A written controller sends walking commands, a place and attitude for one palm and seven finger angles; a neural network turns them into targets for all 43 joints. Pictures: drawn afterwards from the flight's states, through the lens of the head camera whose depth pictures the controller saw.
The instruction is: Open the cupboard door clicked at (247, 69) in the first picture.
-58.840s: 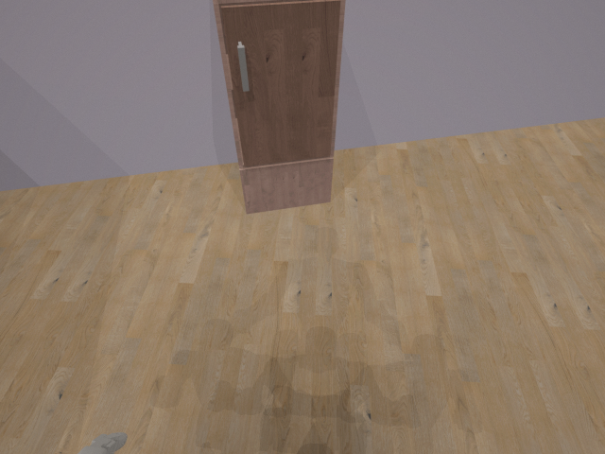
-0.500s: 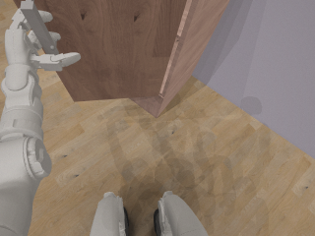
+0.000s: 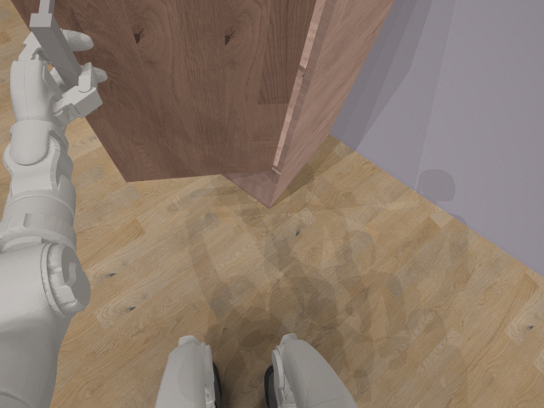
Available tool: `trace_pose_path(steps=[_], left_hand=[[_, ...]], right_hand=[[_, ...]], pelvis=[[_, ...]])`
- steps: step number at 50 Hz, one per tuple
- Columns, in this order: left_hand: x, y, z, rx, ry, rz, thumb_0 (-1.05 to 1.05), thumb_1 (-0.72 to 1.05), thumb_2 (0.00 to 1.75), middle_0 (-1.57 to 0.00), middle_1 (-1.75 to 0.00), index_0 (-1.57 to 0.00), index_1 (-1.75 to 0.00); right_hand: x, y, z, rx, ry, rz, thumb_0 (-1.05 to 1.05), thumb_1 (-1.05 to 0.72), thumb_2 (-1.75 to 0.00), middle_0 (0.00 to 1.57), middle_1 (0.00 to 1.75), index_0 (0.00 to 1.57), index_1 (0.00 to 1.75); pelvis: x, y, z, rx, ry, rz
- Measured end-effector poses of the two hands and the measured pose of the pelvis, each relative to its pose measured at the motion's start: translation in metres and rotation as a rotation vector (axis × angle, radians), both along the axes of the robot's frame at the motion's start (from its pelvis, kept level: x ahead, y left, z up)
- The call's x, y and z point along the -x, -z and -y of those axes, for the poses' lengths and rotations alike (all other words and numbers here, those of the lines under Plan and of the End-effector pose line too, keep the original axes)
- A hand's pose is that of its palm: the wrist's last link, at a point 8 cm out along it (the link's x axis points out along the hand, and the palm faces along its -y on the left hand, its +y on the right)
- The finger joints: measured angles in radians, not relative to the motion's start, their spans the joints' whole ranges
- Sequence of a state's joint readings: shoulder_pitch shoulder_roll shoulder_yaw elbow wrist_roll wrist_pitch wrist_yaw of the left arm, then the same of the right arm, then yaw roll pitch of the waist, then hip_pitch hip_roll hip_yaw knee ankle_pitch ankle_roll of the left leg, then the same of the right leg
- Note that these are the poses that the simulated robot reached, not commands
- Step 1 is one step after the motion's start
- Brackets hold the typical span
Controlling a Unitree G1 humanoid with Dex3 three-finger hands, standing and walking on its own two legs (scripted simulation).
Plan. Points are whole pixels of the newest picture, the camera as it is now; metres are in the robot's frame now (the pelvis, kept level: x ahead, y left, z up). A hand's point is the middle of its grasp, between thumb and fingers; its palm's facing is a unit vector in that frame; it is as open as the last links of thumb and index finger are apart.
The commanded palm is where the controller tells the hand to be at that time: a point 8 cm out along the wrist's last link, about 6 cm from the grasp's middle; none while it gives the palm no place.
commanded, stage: pull the door open along its arc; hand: left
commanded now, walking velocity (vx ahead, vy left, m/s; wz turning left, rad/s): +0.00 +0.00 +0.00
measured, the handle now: (70, 57) +0.59 +0.22 +0.07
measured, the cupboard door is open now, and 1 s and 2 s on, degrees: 45 86 90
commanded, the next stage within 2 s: open thumb and fingers to let go in 1.08 s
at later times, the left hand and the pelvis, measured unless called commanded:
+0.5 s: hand (112, 154) +0.44 +0.16 +0.06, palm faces +0.12 -0.99 +0.06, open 6.0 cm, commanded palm +0.39 +0.21 +0.06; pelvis +0.02 +0.00 +0.03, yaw +0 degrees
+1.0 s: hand (199, 223) +0.35 +0.06 +0.06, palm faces +0.42 -0.91 +0.00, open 6.0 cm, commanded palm +0.28 +0.09 +0.06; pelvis +0.00 -0.04 +0.03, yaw +4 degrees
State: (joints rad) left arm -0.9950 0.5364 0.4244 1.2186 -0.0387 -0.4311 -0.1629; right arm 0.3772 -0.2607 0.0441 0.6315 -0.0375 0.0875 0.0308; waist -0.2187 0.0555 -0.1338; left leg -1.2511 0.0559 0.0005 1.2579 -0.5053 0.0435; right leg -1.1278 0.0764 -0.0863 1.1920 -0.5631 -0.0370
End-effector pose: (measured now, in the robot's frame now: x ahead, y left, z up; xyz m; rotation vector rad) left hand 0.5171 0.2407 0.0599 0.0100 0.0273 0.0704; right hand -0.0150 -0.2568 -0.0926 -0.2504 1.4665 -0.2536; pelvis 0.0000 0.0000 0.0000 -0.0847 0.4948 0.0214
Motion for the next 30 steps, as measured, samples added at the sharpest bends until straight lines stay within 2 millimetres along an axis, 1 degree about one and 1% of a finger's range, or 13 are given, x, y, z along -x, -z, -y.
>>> trace_pose_path(steps=[5, 9, 13, 16, 19, 23, 27, 30], left_hand=[[0.002, 0.000, 0.001, 0.002, -0.006, 0.000, 0.01, 0.75, 0.82, -0.37, -1.35, -0.37, -1.35], [0.008, 0.000, 0.002, 0.003, -0.005, 0.006, 0.01, 0.76, 0.81, -0.37, -1.35, -0.37, -1.35], [0.021, 0.001, 0.004, 0.003, 0.002, 0.010, 0.02, 0.75, 0.79, -0.37, -1.35, -0.37, -1.35], [0.036, 0.000, 0.008, 0.002, 0.011, 0.012, 0.02, 0.75, 0.77, -0.37, -1.35, -0.37, -1.35], [0.055, 0.001, 0.013, 0.003, 0.024, 0.013, 0.01, 0.74, 0.75, -0.37, -1.35, -0.37, -1.35], [0.084, 0.001, 0.024, 0.021, 0.028, 0.018, 0.01, 0.71, 0.73, -0.37, -1.35, -0.37, -1.35], [0.115, 0.004, 0.042, 0.107, -0.132, 0.026, 0.02, 0.68, 0.71, -0.38, -1.35, -0.38, -1.35], [0.135, 0.004, 0.059, 0.111, -0.228, 0.034, 0.02, 0.68, 0.72, -0.38, -1.34, -0.38, -1.34]], right_hand=[[-0.001, 0.000, -0.001, -0.006, 0.001, 0.003, 0.00, -0.90, -0.90, 0.21, 0.30, 0.20, 0.30], [-0.003, 0.000, -0.002, -0.016, 0.003, 0.004, 0.00, -0.90, -0.90, 0.21, 0.30, 0.20, 0.30], [-0.009, -0.002, -0.004, -0.032, 0.007, 0.020, 0.00, -0.90, -0.90, 0.21, 0.30, 0.20, 0.30], [-0.019, -0.004, -0.005, -0.046, 0.007, 0.047, 0.00, -0.90, -0.90, 0.21, 0.30, 0.20, 0.30], [-0.033, -0.007, -0.007, -0.061, 0.002, 0.087, 0.00, -0.90, -0.90, 0.21, 0.30, 0.20, 0.30], [-0.059, -0.012, -0.007, -0.075, -0.023, 0.163, 0.00, -0.90, -0.90, 0.21, 0.30, 0.20, 0.30], [-0.092, -0.015, -0.010, -0.088, -0.079, 0.256, 0.00, -0.90, -0.90, 0.21, 0.30, 0.20, 0.30], [-0.115, -0.015, -0.013, -0.105, -0.129, 0.319, 0.00, -0.90, -0.90, 0.21, 0.30, 0.20, 0.30]], pelvis=[[-0.001, -0.001, 0.001, -0.001, -0.002, 0.002], [-0.003, -0.003, 0.000, -0.004, 0.000, 0.006], [-0.006, -0.007, -0.001, -0.010, 0.003, 0.019], [-0.009, -0.012, -0.002, -0.016, 0.006, 0.033], [-0.012, -0.017, -0.002, -0.023, 0.009, 0.052], [-0.015, -0.024, -0.002, -0.032, 0.011, 0.078], [-0.016, -0.027, -0.003, -0.039, 0.013, 0.098], [-0.014, -0.026, -0.001, -0.048, 0.012, 0.111]])
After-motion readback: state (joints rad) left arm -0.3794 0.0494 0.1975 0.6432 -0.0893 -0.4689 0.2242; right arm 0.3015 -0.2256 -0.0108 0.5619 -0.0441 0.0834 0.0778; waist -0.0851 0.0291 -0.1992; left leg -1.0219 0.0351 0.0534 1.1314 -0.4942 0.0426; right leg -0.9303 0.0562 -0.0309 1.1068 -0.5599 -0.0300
